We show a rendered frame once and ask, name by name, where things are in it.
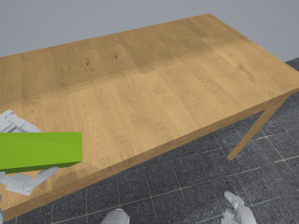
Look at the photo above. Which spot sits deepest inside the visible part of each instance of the right robot hand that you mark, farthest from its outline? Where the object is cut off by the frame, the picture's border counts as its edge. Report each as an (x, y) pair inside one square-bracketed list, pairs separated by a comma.
[(243, 215)]

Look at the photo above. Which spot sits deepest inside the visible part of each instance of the left robot hand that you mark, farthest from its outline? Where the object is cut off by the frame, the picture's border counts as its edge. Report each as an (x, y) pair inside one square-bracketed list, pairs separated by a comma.
[(20, 183)]

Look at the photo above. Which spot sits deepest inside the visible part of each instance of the robot left thigh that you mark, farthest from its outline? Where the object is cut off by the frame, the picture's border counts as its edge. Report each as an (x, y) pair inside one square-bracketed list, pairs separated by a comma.
[(116, 217)]

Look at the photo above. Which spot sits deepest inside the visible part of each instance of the sponge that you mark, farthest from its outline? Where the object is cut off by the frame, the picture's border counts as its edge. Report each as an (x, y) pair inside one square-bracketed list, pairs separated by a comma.
[(28, 152)]

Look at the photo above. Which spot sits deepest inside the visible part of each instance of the table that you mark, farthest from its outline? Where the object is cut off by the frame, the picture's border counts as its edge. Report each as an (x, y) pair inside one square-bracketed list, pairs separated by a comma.
[(136, 94)]

